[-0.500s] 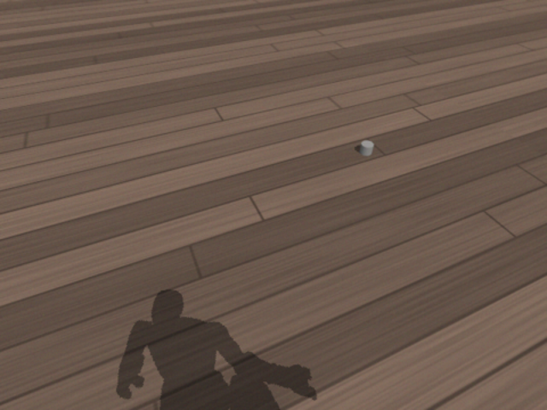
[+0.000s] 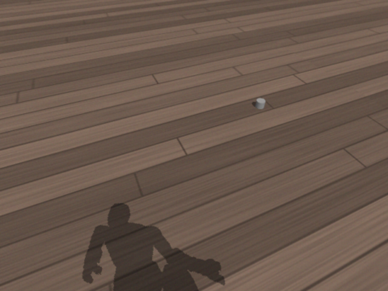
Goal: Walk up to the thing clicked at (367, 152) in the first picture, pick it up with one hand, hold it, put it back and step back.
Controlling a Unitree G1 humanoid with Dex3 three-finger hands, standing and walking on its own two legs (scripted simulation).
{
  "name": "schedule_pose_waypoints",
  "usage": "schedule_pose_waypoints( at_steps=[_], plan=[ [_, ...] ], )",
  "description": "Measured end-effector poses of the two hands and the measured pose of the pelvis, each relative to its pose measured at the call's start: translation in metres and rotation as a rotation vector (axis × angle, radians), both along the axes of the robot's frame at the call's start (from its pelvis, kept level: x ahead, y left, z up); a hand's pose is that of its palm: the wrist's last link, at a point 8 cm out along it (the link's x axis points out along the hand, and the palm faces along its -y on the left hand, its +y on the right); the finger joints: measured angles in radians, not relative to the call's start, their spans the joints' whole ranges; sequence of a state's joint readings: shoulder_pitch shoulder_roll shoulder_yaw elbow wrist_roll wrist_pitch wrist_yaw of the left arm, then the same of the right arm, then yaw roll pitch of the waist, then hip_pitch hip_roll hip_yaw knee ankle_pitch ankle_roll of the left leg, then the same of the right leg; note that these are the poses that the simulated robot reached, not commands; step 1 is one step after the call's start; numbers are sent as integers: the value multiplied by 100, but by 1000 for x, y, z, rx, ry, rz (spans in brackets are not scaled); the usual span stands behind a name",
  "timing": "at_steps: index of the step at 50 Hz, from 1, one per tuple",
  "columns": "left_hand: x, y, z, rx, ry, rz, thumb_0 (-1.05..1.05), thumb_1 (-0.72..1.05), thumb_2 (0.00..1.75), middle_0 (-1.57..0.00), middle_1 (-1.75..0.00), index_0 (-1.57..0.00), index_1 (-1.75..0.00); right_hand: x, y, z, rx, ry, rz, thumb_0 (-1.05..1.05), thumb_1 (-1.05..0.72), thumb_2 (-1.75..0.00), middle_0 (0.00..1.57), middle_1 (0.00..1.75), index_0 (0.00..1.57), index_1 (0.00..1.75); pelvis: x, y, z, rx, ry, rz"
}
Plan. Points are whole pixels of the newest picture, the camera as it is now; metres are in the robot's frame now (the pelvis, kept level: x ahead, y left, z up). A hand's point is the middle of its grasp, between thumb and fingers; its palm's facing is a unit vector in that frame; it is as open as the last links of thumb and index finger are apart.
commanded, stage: stand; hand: left
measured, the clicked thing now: (260, 103) +1.78 -0.52 -0.75
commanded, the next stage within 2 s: walk up in 0.62 s
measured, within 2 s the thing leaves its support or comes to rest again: neither
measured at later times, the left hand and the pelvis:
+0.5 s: hand out of the picture +0.08 +0.25 -0.16, palm faces -0.02 -0.94 -0.34, open 7.4 cm; pelvis +0.01 +0.00 +0.00, yaw +0 degrees
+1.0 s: hand (119, 272) +0.23 +0.20 -0.14, palm faces -0.16 -0.88 -0.44, open 7.4 cm; pelvis +0.10 -0.09 -0.04, yaw -11 degrees
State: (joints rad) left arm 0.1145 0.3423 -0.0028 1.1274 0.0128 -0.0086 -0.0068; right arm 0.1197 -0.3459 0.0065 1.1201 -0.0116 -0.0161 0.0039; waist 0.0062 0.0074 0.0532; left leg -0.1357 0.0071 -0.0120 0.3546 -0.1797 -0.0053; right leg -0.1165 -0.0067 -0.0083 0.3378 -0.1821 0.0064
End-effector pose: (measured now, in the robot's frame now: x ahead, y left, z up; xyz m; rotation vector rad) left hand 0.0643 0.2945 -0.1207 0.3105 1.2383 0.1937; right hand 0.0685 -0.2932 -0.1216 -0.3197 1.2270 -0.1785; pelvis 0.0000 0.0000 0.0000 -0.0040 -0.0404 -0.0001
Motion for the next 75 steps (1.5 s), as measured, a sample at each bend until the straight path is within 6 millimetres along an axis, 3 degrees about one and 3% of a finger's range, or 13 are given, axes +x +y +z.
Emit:
schedule_pose_waypoints(
  at_steps=[31, 36, 43, 48, 52, 59, 63, 68, 72, 75],
  plan=[
    [8, 1, 1, 3, 6, 3, 0, 90, 90, -20, -30, -20, -30, 11, 0, 0, -3, 4, 4, 0, -91, -90, 20, 30, 21, 30, 9, 0, 1, 1, 7, 2],
    [21, 6, 3, -6, 19, -52, 0, 90, 90, -20, -30, -20, -30, 12, -17, 6, -8, -109, -47, 1, -91, -90, 20, 30, 21, 30, 17, -4, -4, 12, 22, -71],
    [89, -6, 23, 25, -49, -139, 1, 90, 90, -20, -30, -20, -30, -9, -81, 13, -78, -90, -138, 0, -90, -90, 20, 30, 21, 30, 47, -37, -7, 24, 5, -134],
    [146, -38, 26, 81, -86, -199, 0, 90, 90, -20, -30, -20, -30, 6, -139, -7, -94, -96, -197, 1, -90, -90, 20, 30, 21, 30, 84, -78, -25, 44, -5, -190],
    [176, -75, 19, 95, -155, -192, 0, 90, 90, -20, -30, -20, -30, 37, -170, -24, -88, -73, -198, 1, -91, -90, 20, 30, 20, 30, 111, -107, -37, -4, -9, -200],
    [188, -122, 19, 30, -39, -183, 0, 90, 90, -20, -30, -20, -30, 123, -171, 3, -4, -170, -166, 1, -91, -90, 20, 30, 20, 30, 166, -134, -10, -6, -12, -265],
    [215, -133, 10, 8, 19, -202, 0, 90, 90, -20, -30, -21, -30, 160, -176, 14, -2, -174, -160, 1, -91, -90, 20, 30, 21, 30, 206, -145, -8, -16, 1, -290],
    [283, -139, -9, -14, 24, -242, 1, 90, 90, -20, -30, -21, -30, 209, -189, 17, -51, -139, -181, 1, -91, -90, 20, 30, 21, 30, 268, -149, -18, -35, 21, -299],
    [361, -142, -26, -6, 14, -295, 1, 90, 90, -20, -30, -21, -30, 249, -195, 16, -110, -171, -220, 1, -91, -90, 20, 30, 21, 30, 321, -148, -31, 9, 17, -323],
    [425, -159, -21, 1, -12, -374, 1, 90, 90, -20, -30, -20, -30, 261, -194, 21, -114, -197, -288, 1, -91, -90, 20, 30, 21, 30, 352, -153, -25, 5, 12, -349]
  ],
)
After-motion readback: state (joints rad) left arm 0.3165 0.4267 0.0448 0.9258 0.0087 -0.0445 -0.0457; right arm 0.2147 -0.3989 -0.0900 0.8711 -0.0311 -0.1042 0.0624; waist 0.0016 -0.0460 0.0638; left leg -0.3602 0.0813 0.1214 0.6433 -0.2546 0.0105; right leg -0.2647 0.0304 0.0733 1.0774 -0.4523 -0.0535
